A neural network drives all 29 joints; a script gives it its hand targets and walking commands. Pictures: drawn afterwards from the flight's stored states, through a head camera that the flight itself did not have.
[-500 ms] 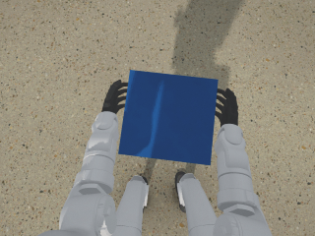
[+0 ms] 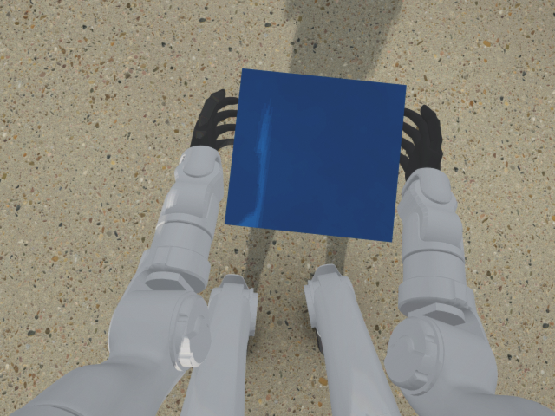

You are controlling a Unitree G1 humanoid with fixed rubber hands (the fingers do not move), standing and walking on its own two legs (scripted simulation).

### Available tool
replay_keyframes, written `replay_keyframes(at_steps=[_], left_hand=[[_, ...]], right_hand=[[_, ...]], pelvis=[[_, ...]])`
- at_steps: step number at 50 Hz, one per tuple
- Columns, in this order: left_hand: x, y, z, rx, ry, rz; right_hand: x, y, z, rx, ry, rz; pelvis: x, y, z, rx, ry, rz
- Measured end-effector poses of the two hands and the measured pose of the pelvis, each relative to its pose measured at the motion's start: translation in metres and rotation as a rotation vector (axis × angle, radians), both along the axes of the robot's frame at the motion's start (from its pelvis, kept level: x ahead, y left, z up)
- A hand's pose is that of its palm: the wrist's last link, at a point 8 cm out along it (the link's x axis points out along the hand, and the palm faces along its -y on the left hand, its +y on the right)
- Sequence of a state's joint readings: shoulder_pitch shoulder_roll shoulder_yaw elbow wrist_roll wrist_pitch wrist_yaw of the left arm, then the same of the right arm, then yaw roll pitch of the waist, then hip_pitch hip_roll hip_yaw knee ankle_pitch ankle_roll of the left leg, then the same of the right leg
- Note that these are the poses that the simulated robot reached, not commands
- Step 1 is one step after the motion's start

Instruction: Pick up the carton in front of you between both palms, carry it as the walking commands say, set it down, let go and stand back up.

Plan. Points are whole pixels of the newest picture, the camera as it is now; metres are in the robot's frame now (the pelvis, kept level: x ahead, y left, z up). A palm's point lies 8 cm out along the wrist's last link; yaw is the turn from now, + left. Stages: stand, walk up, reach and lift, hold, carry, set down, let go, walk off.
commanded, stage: set down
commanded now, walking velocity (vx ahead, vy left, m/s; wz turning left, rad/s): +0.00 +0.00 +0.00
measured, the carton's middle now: (308, 169) +0.44 -0.06 -0.17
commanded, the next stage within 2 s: none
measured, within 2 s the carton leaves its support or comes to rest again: rests again in 1.44 s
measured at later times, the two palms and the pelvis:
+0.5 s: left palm (231, 149) +0.50 +0.07 -0.25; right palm (389, 183) +0.42 -0.22 -0.24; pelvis -0.04 -0.01 -0.12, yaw +0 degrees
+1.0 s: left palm (240, 151) +0.52 +0.05 -0.33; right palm (380, 184) +0.44 -0.24 -0.32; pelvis -0.03 +0.00 -0.17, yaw -1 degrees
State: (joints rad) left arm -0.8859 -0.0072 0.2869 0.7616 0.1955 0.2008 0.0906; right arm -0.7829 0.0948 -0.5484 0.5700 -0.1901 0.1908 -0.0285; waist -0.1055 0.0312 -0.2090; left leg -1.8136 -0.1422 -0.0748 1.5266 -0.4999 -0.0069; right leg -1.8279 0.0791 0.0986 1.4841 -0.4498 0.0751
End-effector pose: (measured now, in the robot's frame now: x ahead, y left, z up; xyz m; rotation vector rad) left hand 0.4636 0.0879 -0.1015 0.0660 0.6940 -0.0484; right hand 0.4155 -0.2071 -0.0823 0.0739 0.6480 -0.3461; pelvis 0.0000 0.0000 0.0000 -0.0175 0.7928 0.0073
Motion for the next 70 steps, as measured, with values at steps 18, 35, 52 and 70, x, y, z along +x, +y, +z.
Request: replay_keyframes(at_steps=[18,35,52,70], left_hand=[[0.026,-0.018,-0.101,0.046,0.027,-0.068],[0.053,-0.03,-0.214,0.062,0.064,-0.156],[0.056,-0.03,-0.23,0.083,0.083,-0.165],[0.055,-0.032,-0.247,0.095,0.101,-0.186]], right_hand=[[0.003,-0.014,-0.115,0.022,0.035,-0.05],[0.013,-0.022,-0.223,-0.004,0.086,-0.092],[0.018,-0.024,-0.239,0.026,0.102,-0.082],[0.012,-0.026,-0.259,0.013,0.132,-0.053]], pelvis=[[-0.03,-0.012,-0.086,0.009,0.007,-0.003],[-0.037,-0.005,-0.153,-0.018,0.0,0.008],[-0.027,-0.002,-0.171,-0.023,-0.038,0.003],[-0.032,0.001,-0.181,-0.036,-0.1,0.011]])
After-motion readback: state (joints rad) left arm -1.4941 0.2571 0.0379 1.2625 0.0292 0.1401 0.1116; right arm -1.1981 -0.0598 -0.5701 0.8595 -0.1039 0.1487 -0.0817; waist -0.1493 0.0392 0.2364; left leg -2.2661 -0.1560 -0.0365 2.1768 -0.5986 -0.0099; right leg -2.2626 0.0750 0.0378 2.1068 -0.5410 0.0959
